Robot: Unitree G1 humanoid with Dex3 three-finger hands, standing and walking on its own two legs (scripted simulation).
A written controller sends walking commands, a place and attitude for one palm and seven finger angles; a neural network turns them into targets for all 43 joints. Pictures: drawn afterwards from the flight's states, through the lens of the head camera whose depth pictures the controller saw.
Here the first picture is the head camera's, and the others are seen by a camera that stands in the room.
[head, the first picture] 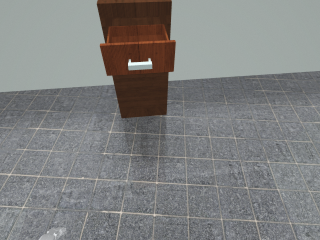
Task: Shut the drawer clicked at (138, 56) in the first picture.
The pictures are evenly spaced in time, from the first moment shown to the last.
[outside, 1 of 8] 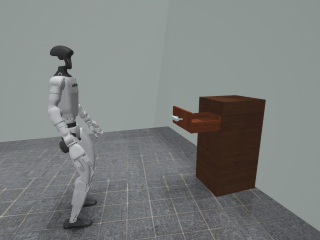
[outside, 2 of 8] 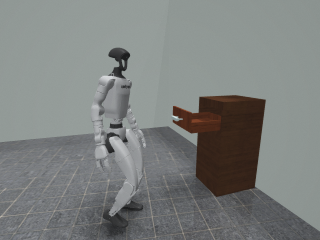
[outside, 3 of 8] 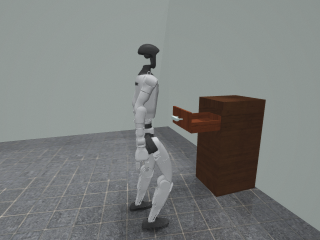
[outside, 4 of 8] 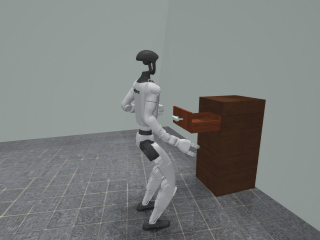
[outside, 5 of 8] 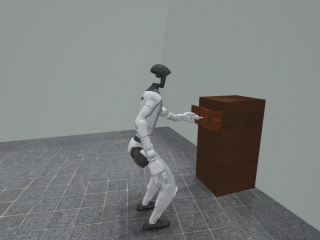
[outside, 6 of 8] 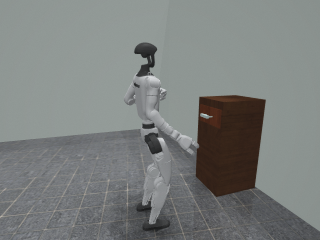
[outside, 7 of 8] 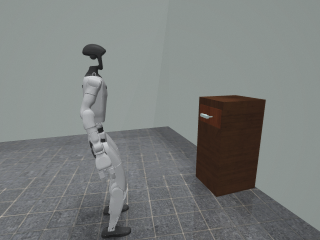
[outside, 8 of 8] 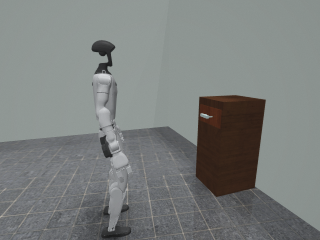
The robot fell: no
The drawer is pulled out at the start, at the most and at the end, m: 0.30 0.30 0.00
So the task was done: yes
